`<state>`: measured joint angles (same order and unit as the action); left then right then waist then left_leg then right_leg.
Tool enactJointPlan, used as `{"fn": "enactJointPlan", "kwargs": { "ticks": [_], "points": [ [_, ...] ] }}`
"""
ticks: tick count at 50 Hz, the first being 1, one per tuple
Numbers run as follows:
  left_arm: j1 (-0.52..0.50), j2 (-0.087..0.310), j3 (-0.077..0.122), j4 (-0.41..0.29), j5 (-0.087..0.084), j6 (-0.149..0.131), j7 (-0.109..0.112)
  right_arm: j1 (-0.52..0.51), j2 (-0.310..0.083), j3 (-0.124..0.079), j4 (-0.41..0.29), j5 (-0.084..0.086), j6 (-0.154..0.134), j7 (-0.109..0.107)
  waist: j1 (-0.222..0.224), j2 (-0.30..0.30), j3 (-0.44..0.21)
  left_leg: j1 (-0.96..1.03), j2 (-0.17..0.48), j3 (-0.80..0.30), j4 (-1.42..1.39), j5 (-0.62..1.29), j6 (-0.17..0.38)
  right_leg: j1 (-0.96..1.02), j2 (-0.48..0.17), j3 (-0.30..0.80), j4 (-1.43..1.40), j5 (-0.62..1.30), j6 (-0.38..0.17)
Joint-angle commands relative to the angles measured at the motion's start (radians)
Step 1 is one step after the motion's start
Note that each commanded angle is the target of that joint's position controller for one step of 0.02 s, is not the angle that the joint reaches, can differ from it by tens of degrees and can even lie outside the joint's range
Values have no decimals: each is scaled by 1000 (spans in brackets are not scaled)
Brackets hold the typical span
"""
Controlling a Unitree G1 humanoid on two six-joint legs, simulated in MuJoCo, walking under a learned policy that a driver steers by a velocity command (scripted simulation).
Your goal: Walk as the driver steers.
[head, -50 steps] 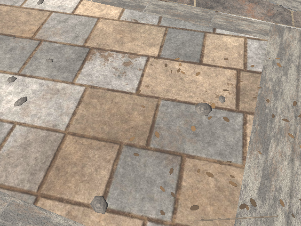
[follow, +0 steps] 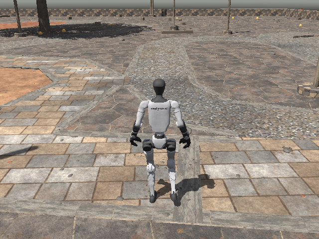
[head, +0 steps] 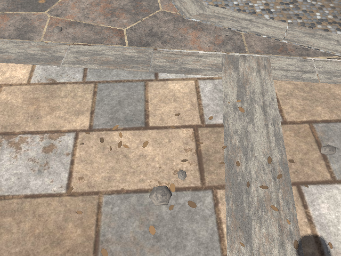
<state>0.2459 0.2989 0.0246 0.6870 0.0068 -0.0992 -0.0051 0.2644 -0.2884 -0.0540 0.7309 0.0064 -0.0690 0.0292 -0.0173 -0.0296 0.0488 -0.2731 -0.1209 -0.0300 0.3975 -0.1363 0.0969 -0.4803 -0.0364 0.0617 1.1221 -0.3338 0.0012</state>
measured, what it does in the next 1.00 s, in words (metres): walks ahead, turning left: right foot, then left foot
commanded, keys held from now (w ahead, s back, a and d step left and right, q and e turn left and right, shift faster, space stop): w+q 0.70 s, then w+e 0.30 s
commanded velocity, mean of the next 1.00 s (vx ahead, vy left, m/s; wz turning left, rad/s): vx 0.50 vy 0.00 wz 0.40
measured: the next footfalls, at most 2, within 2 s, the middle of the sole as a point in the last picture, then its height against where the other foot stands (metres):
right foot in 0.28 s outside the picture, level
left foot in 0.80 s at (120, 238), level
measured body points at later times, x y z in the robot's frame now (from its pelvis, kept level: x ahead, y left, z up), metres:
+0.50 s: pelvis +0.28 -0.05 +0.00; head +0.31 -0.05 +0.45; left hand +0.30 +0.25 -0.09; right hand +0.49 -0.28 -0.10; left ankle +0.25 +0.09 -0.65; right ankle +0.32 -0.15 -0.74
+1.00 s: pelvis +0.51 +0.11 +0.00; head +0.54 +0.13 +0.45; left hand +0.48 +0.41 -0.12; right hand +0.74 -0.08 -0.10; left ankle +0.50 +0.19 -0.74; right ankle +0.58 -0.06 -0.65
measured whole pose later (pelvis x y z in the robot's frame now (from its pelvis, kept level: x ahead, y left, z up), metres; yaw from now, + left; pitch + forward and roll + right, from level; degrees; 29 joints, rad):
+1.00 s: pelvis +0.51 +0.11 +0.00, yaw +24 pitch +0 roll +1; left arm 0.26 0.32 0.06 0.82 -0.04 -0.06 -0.01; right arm 0.24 -0.26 -0.05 0.72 -0.01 -0.07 0.03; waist 0.00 -0.04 0.05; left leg -0.21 -0.04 0.11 0.39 -0.19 0.07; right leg -0.53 -0.11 0.06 1.14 -0.29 0.00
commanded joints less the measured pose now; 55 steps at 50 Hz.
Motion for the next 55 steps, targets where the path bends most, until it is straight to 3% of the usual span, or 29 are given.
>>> {"fn": "enactJointPlan", "kwargs": {
  "ticks": [1,5,9,12,13,14,15,16,17,18,19,20,21,23,27,31,36,38,39,40,41,42,43,44,45,46,49,52,55],
  "points": [
    [21,101,30,-75,15,-6,6,-34,-139,-35,-75,4,-13,-18,37,80,-47,63,271,-328,-214,118,211,-125,-54,16,-115,36,43],
    [-146,52,10,-117,14,-9,7,13,-176,-48,-52,16,-3,-37,-22,82,-16,-54,191,-223,-201,102,146,-28,-8,-12,-429,331,77],
    [-237,75,20,-138,-11,-21,-4,94,-177,-50,-23,29,15,-45,-56,101,-38,11,212,-296,-129,13,109,48,35,17,-583,419,76],
    [-205,113,42,-134,-18,-29,-8,92,-171,-52,-24,24,26,-47,-21,136,-52,102,248,-384,-26,2,77,98,32,37,-633,300,35],
    [-144,124,53,-119,-18,-32,-6,81,-157,-49,-29,21,30,-46,17,142,-69,95,233,-385,27,20,59,184,31,22,-667,278,9],
    [-50,153,68,-105,-9,-36,1,83,-119,-35,-35,15,29,-41,66,124,-138,61,184,-348,163,37,27,345,-15,44,-681,255,-31],
    [98,209,83,-96,4,-33,10,103,-47,-10,-56,-7,25,-37,115,-11,-287,-58,114,-254,453,-148,-10,594,-198,220,-668,183,-94],
    [153,269,100,-56,9,-15,0,226,-19,2,-87,31,15,-36,53,-347,-372,-397,15,-136,748,-477,-61,829,-387,687,-778,-90,-239],
    [123,172,81,-75,-4,-12,-6,201,-123,-18,-61,41,19,-42,76,-201,-282,-497,97,-163,870,-417,-75,765,-376,717,-824,-265,-214],
    [87,125,68,-77,-6,-8,-2,98,-165,-32,-75,33,25,-42,97,-108,-167,-517,125,-140,895,-320,-82,658,-335,552,-832,-198,-178],
    [42,111,61,-77,3,-6,-3,50,-154,-32,-83,22,30,-43,82,-38,-105,-481,157,-116,877,-249,-91,549,-291,422,-845,-35,-164],
    [16,93,56,-67,8,-5,-2,22,-141,-35,-96,14,29,-40,66,-34,-59,-467,181,-116,837,-203,-95,476,-259,338,-866,74,-169],
    [3,85,53,-58,13,-8,1,25,-124,-35,-100,20,33,-33,47,-74,-44,-424,207,-109,811,-178,-98,423,-233,262,-889,141,-163],
    [-3,74,55,-39,3,-15,1,20,-89,-30,-103,26,45,-27,39,-91,-32,-410,218,-79,771,-157,-104,391,-206,156,-927,220,-169],
    [13,119,73,2,-2,-17,3,-59,-57,-19,-137,14,50,-18,46,-43,-12,-466,233,-70,609,-44,-122,417,-227,36,-965,361,-194],
    [20,149,80,32,-7,-5,10,-167,-41,-8,-159,16,35,7,81,-26,9,-410,219,-11,386,141,-105,434,-204,-103,-972,418,-166],
    [89,184,90,84,-33,19,11,-280,-43,-6,-212,17,31,31,97,-20,36,-354,181,49,238,72,-47,529,-242,-172,-923,563,-141],
    [105,209,93,107,-44,28,9,-236,-67,-20,-214,8,31,28,42,-46,-9,-219,118,83,203,-36,-1,554,-256,-177,-820,874,-139],
    [92,219,91,115,-47,35,9,-129,-107,-41,-189,5,33,22,-34,-46,-70,-61,87,99,153,-27,28,536,-240,-197,-685,982,-124],
    [87,199,78,118,-46,36,12,29,-158,-69,-142,6,36,8,-120,-29,-150,193,76,92,107,49,55,420,-202,-226,-494,945,-98],
    [103,122,45,93,-9,29,10,195,-250,-91,-108,-1,43,-15,-161,120,-295,536,303,-179,155,136,116,148,-132,-226,-146,452,-60],
    [223,33,14,88,-20,11,-6,170,-284,-81,-116,-10,34,-15,-65,277,-463,729,540,-656,30,-47,275,-140,44,-58,150,-290,-23],
    [96,159,48,92,-57,-1,-10,156,-191,-60,-122,-9,23,-9,-134,120,-396,629,518,-615,-48,-112,227,-210,14,67,216,-263,-29],
    [14,171,56,53,-74,-4,-11,102,-165,-48,-105,-7,13,-7,-108,125,-224,482,480,-435,-76,-56,182,-260,-25,43,181,-168,-35],
    [-3,146,52,56,-58,-2,-3,42,-132,-39,-93,-4,5,-5,-62,81,-149,354,432,-329,-102,8,149,-230,-71,28,117,-79,-29],
    [11,139,56,66,-39,7,1,-8,-97,-30,-92,-7,-3,-3,-27,102,-98,261,392,-240,-137,55,130,-191,-95,28,68,-13,-18],
    [97,85,53,104,-42,48,3,-54,-72,-31,-70,-18,-36,-3,32,108,-74,134,362,-102,-231,141,120,-91,-115,37,43,98,9],
    [37,65,52,85,-39,60,8,-42,-83,-38,-31,-29,-49,-14,27,85,-17,129,349,11,-266,221,106,-176,-107,63,-50,213,30],
    [-31,48,46,63,-33,51,-5,-36,-95,-39,-10,-27,-46,-27,8,81,7,158,325,106,-280,236,79,-189,-90,42,-237,376,27]
  ]
}}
